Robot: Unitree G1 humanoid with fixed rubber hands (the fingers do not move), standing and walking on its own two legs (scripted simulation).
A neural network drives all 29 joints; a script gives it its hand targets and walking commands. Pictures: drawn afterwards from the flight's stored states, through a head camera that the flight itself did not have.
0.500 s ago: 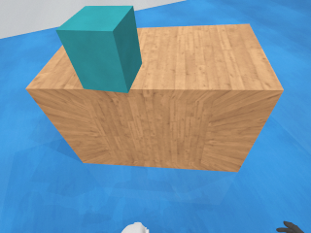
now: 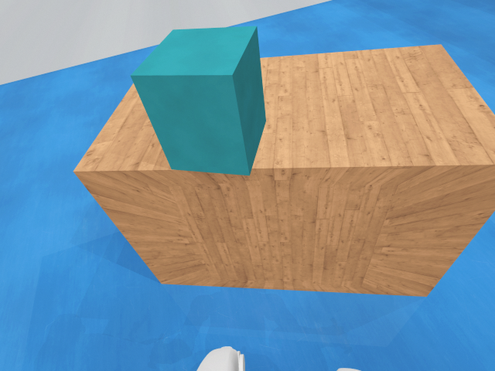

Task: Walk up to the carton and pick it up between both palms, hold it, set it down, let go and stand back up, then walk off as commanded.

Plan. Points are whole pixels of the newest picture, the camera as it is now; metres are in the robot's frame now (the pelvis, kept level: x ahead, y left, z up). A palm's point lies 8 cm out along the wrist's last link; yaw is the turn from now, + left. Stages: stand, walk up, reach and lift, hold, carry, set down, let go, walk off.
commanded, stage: walk up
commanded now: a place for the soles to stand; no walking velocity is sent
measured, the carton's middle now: (211, 102) +0.67 +0.09 +0.10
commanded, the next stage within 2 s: none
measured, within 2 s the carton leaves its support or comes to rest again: neither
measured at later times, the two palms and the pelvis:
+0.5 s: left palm (40, 370) +0.19 +0.42 -0.11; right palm out of the picture +0.08 -0.21 -0.12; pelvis +0.08 +0.11 -0.01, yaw -6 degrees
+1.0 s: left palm (57, 346) +0.22 +0.39 -0.10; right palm (401, 367) +0.16 -0.20 -0.09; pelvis +0.09 +0.11 +0.02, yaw -8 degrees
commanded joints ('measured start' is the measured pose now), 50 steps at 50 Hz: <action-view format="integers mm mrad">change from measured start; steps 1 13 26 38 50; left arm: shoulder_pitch -27 -16 -127 -238 -327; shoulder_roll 426 330 381 247 230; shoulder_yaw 129 59 89 41 25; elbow -90 21 2 79 138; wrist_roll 5 -25 -28 -38 -19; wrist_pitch -21 22 53 71 75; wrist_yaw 20 -18 -51 -66 -78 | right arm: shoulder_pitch -51 20 -57 -133 -198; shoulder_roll -178 -312 -195 -176 -136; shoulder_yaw -61 -79 3 20 37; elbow -129 -68 29 108 170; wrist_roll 13 19 57 42 40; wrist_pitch -38 -119 -139 -168 -149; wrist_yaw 11 -64 -123 -128 -111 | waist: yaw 4 -19 39 28 10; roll -416 -66 -228 -57 -160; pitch -3 7 -194 -185 -125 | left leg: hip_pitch -53 191 105 200 243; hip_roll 57 298 2 121 87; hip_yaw -8 -554 45 -51 6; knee -199 -852 -223 -541 -643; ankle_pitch -65 -347 -140 382 91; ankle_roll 0 206 21 45 69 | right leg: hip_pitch -21 -407 30 76 21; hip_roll -222 25 -224 4 -22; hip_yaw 292 192 719 254 339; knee -417 420 -351 -154 -367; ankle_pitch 97 6 256 470 225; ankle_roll -279 -96 -389 -184 -164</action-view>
